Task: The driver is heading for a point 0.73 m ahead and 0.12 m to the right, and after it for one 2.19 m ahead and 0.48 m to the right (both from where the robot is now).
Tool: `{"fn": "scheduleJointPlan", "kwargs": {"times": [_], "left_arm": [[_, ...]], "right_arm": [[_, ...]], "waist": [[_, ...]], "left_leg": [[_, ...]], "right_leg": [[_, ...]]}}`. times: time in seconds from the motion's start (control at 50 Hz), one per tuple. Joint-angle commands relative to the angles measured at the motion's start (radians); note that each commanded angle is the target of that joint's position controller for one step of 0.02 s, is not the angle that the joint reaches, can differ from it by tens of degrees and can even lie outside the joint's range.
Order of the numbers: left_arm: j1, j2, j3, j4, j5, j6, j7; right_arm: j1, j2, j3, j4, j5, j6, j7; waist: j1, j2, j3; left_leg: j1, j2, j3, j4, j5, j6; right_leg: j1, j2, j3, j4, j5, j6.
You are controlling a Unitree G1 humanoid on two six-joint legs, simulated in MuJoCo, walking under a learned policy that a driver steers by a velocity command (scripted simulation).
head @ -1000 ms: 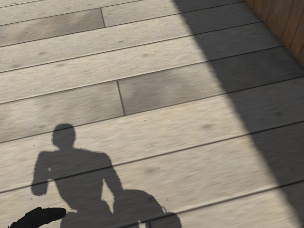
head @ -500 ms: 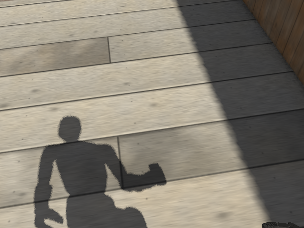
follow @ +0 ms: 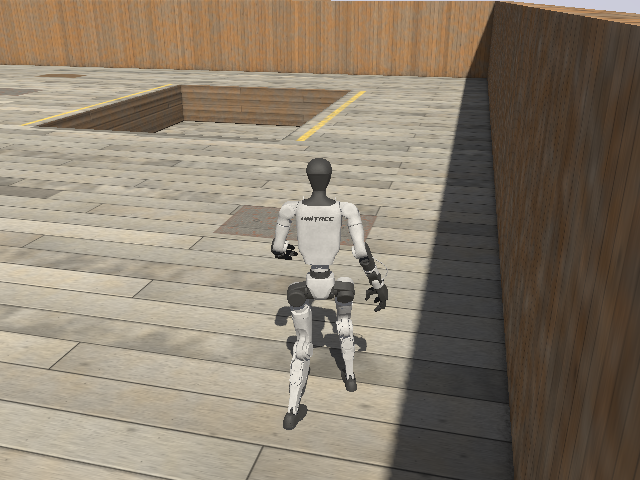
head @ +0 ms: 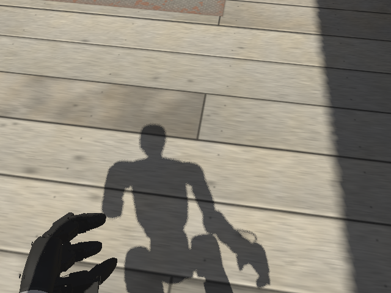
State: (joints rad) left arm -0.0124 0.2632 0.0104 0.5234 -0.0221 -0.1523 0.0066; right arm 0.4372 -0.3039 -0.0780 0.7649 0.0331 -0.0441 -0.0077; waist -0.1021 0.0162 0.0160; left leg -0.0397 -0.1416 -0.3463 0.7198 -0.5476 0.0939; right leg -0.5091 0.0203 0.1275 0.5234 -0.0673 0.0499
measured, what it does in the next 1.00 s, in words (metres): walks ahead, turning right: left foot, then right foot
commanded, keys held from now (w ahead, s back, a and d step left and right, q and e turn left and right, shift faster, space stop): w+q+shift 0.04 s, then w+e+shift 0.86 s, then w+q+shift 0.10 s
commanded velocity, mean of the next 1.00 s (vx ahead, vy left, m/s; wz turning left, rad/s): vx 1.00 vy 0.00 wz -0.42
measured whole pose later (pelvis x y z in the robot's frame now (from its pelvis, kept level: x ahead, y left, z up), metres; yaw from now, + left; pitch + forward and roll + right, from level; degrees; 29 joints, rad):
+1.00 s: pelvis +0.80 -0.12 +0.01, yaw -30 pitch -2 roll +0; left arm 0.39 0.28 0.05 0.72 0.01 -0.06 -0.05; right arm 0.10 -0.26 -0.01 0.67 0.02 -0.13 0.01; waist 0.04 0.03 0.07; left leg -0.50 0.08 -0.11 1.27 -0.29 0.03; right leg -0.29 0.15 -0.02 0.59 -0.26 -0.15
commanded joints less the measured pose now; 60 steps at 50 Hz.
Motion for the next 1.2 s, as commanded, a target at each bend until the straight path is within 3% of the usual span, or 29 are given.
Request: {"fn": "scheduleJointPlan", "kwargs": {"times": [0.02, 0.04, 0.08, 0.12, 0.16, 0.24, 0.34, 0.38, 0.4, 0.42, 0.44, 0.46, 0.48, 0.52, 0.56, 0.64, 0.7, 0.76, 0.8, 0.82, 0.84, 0.86, 0.88, 0.9, 0.92, 0.98, 1.04, 1.14, 1.2], "left_arm": [[0.489, 0.285, 0.11, 0.058, 0.015, 0.011, -0.011], [0.419, 0.189, 0.096, 0.027, 0.015, 0.023, -0.003], [0.421, 0.152, 0.082, 0.091, 0.039, 0.04, -0.007], [0.394, 0.097, 0.061, 0.136, 0.045, 0.037, -0.019], [0.387, 0.051, 0.044, 0.163, 0.014, 0.036, -0.033], [0.346, 0.167, 0.08, 0.156, -0.01, 0.032, -0.014], [0.456, 0.192, 0.08, 0.201, -0.023, 0.046, -0.009], [0.483, 0.203, 0.074, 0.22, -0.003, 0.061, -0.011], [0.45, 0.175, 0.061, 0.195, 0.016, 0.06, -0.01], [0.581, 0.008, 0.017, 0.167, -0.001, 0.047, -0.004], [0.576, 0.042, 0.016, 0.156, -0.052, 0.042, 0.003], [0.462, 0.092, 0.032, 0.142, -0.068, 0.048, 0.011], [0.388, 0.096, 0.032, 0.132, -0.05, 0.055, 0.011], [0.346, 0.072, 0.04, 0.126, -0.021, 0.082, -0.001], [0.328, 0.024, 0.034, 0.111, -0.033, 0.123, -0.015], [0.27, 0.035, 0.03, 0.07, -0.009, 0.14, -0.033], [0.162, 0.062, 0.033, 0.054, -0.003, 0.131, -0.062], [0.161, 0.126, 0.061, 0.044, -0.017, 0.13, -0.074], [0.381, 0.219, 0.106, 0.084, -0.032, 0.146, -0.068], [0.62, 0.292, 0.148, 0.155, -0.027, 0.158, -0.056], [0.642, 0.322, 0.148, 0.201, -0.037, 0.168, -0.042], [0.507, 0.376, 0.13, 0.126, -0.012, 0.138, -0.047], [0.481, 0.282, 0.117, 0.074, -0.003, 0.114, -0.055], [0.482, 0.256, 0.112, 0.084, 0.01, 0.089, -0.057], [0.422, 0.223, 0.1, 0.093, 0.018, 0.071, -0.061], [0.288, 0.143, 0.068, 0.085, 0.039, 0.053, -0.044], [0.355, 0.128, 0.057, 0.134, 0.029, 0.037, -0.025], [0.438, 0.129, 0.048, 0.188, 0.029, 0.018, 0.001], [0.455, 0.137, 0.046, 0.225, 0.037, 0.029, 0.004]], "right_arm": [[0.08, 0.027, 0.053, -0.148, 0.042, -0.02, 0.009], [-0.031, -0.055, 0.034, -0.136, 0.041, -0.011, -0.001], [-0.226, -0.065, 0.032, -0.166, -0.022, -0.021, 0.005], [-0.256, -0.011, 0.042, -0.195, -0.008, -0.028, 0.019], [-0.248, 0.017, 0.053, -0.199, -0.003, -0.028, 0.027], [-0.383, -0.005, 0.073, -0.24, -0.042, -0.067, 0.054], [-0.447, -0.087, 0.039, -0.242, -0.014, -0.086, 0.051], [-0.278, -0.15, -0.004, -0.214, -0.014, -0.085, 0.032], [-0.064, -0.181, -0.023, -0.18, -0.022, -0.078, 0.016], [0.057, -0.274, -0.04, -0.149, -0.049, -0.065, 0.013], [0.071, -0.236, -0.032, -0.139, -0.039, -0.063, 0.024], [0.005, -0.17, -0.018, -0.124, -0.025, -0.06, 0.02], [-0.029, -0.125, -0.008, -0.105, -0.027, -0.056, 0.017], [-0.13, -0.044, 0.009, -0.083, -0.062, -0.057, 0.017], [-0.213, -0.006, 0.011, -0.065, -0.046, -0.063, 0.018], [-0.288, -0.074, -0.011, -0.055, -0.039, -0.08, 0.0], [-0.253, -0.142, -0.028, -0.04, -0.032, -0.08, -0.005], [-0.212, -0.24, -0.05, -0.034, -0.025, -0.057, 0.003], [-0.226, -0.286, -0.062, -0.048, -0.014, -0.027, 0.004], [-0.256, -0.268, -0.054, -0.06, -0.016, -0.027, 0.002], [-0.236, -0.095, -0.004, -0.057, -0.034, -0.045, 0.007], [-0.091, 0.018, 0.04, -0.152, -0.024, -0.093, 0.019], [-0.208, -0.124, 0.027, -0.179, -0.006, -0.131, 0.023], [-0.32, -0.155, 0.017, -0.199, 0.018, -0.142, 0.019], [-0.308, -0.126, 0.024, -0.17, 0.006, -0.137, 0.008], [-0.185, -0.108, 0.022, -0.094, -0.011, -0.075, 0.009], [-0.294, -0.051, 0.042, -0.113, -0.02, -0.039, 0.006], [-0.481, -0.019, 0.056, -0.145, -0.005, -0.065, 0.044], [-0.493, -0.038, 0.041, -0.152, 0.016, -0.075, 0.075]], "waist": [[0.185, -0.508, -0.491], [0.228, -0.33, -0.306], [0.239, -0.033, -0.071], [0.165, -0.086, 0.014], [0.107, -0.112, 0.033], [0.098, -0.064, 0.099], [0.104, -0.083, 0.083], [-0.012, -0.097, -0.059], [-0.125, -0.087, -0.198], [-0.055, 0.23, -0.409], [-0.055, 0.324, -0.428], [-0.053, 0.239, -0.222], [-0.038, 0.149, -0.118], [0.05, 0.1, -0.007], [0.111, 0.12, 0.057], [0.167, 0.051, 0.108], [0.131, -0.043, 0.126], [0.159, 0.02, 0.066], [0.292, 0.097, -0.063], [0.408, 0.056, -0.166], [0.345, -0.207, -0.064], [0.13, -0.495, -0.243], [0.209, -0.274, -0.272], [0.208, -0.125, -0.127], [0.144, 0.052, -0.066], [0.056, -0.012, 0.002], [0.107, -0.019, 0.084], [0.211, -0.006, 0.127], [0.195, -0.026, 0.13]], "left_leg": [[-0.79, 0.085, 0.145, 0.735, 0.016, -0.037], [-0.868, 0.141, 0.18, 0.785, 0.121, -0.044], [-0.814, 0.182, 0.236, 0.695, 0.211, -0.036], [-0.74, 0.209, 0.214, 0.596, 0.207, -0.025], [-0.725, 0.232, 0.23, 0.483, 0.175, -0.023], [-0.601, 0.243, 0.253, 0.087, 0.427, -0.073], [-0.262, 0.163, 0.291, -0.142, 0.544, -0.088], [0.003, 0.129, 0.337, -0.152, 0.449, -0.052], [0.307, 0.243, 0.241, -0.091, 0.367, -0.023], [0.576, 0.532, -0.258, -0.226, -0.05, 0.094], [0.53, 0.571, -0.574, -0.435, -0.324, 0.13], [0.411, 0.55, -0.438, -0.457, -0.264, 0.105], [0.291, 0.531, -0.269, -0.442, -0.083, 0.095], [0.041, 0.461, -0.031, -0.471, 0.169, 0.079], [-0.083, 0.46, 0.13, -0.526, 0.295, 0.063], [-0.158, 0.422, 0.398, -0.61, 0.461, 0.037], [-0.123, 0.362, 0.553, -0.647, 0.516, -0.005], [0.059, 0.379, 0.598, -0.498, 1.15, -0.024], [0.073, 0.399, 0.597, -0.13, 1.538, -0.026], [-0.104, 0.373, 0.577, 0.199, 1.469, -0.045], [-0.401, 0.198, 0.539, 0.66, 0.337, -0.1], [-0.748, 0.045, 0.328, 0.95, -0.076, -0.106], [-0.805, 0.104, 0.19, 0.878, 0.063, -0.054], [-0.815, 0.126, 0.209, 0.785, 0.139, -0.033], [-0.734, 0.187, 0.209, 0.68, 0.207, -0.028], [-0.565, 0.291, 0.217, 0.534, 0.295, -0.059], [-0.648, 0.32, 0.268, 0.383, 0.455, -0.089], [-0.595, 0.24, 0.348, -0.005, 0.884, -0.083], [-0.631, 0.168, 0.381, -0.139, 0.893, -0.048]], "right_leg": [[1.098, -0.495, 0.891, -0.19, -0.825, -0.282], [0.966, -0.429, 0.756, -0.226, -0.823, -0.237], [0.673, -0.297, 0.431, -0.238, -0.413, -0.195], [0.502, -0.234, 0.318, -0.282, -0.286, -0.225], [0.44, -0.219, 0.297, -0.314, -0.241, -0.263], [0.266, -0.206, 0.205, -0.374, -0.121, -0.276], [0.258, -0.222, 0.152, -0.363, -0.005, -0.223], [0.255, -0.153, 0.083, -0.04, 0.318, -0.166], [0.059, -0.11, 0.063, 0.268, 0.228, -0.125], [-0.192, -0.007, -0.004, 0.669, -0.374, -0.085], [-0.313, -0.028, 0.038, 0.859, -0.405, -0.091], [-0.424, -0.072, 0.001, 0.937, -0.334, -0.085], [-0.434, -0.118, -0.028, 0.935, -0.28, -0.086], [-0.328, -0.18, -0.016, 0.852, -0.224, -0.086], [-0.294, -0.221, -0.007, 0.801, -0.26, -0.082], [-0.274, -0.232, -0.03, 0.637, -0.031, -0.069], [-0.135, -0.177, -0.151, 0.379, 0.168, -0.113], [0.007, -0.059, -0.276, 0.291, 0.105, -0.165], [0.274, 0.026, -0.319, 0.307, -0.067, -0.213], [0.625, 0.047, -0.265, 0.248, -0.048, -0.257], [0.732, -0.029, -0.053, 0.201, -0.077, -0.298], [0.922, -0.203, 0.574, -0.069, -0.396, -0.512], [0.886, -0.274, 0.782, -0.28, -0.677, -0.475], [0.735, -0.268, 0.766, -0.336, -0.692, -0.426], [0.57, -0.259, 0.667, -0.326, -0.591, -0.381], [0.281, -0.176, 0.364, -0.301, -0.36, -0.343], [0.225, -0.139, 0.152, -0.352, -0.143, -0.307], [0.289, -0.111, -0.112, -0.449, 0.039, -0.189], [0.496, -0.126, -0.2, -0.454, 0.216, -0.128]]}}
